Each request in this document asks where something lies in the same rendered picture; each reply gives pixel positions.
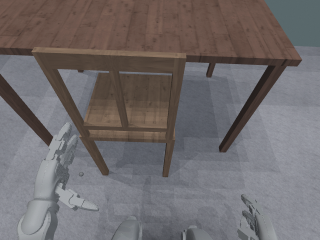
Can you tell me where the left robot forearm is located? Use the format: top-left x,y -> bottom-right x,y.
16,198 -> 60,240

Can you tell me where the chair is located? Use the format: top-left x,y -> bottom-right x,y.
31,47 -> 187,178

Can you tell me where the left robot hand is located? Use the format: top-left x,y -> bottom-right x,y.
33,122 -> 99,212

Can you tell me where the table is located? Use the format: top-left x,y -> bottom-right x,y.
0,0 -> 302,153

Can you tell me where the robot left thigh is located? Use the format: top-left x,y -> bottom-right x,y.
111,219 -> 143,240

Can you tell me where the robot left shin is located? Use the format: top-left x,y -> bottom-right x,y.
127,216 -> 137,220

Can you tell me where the right robot hand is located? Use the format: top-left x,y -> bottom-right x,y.
237,194 -> 278,240

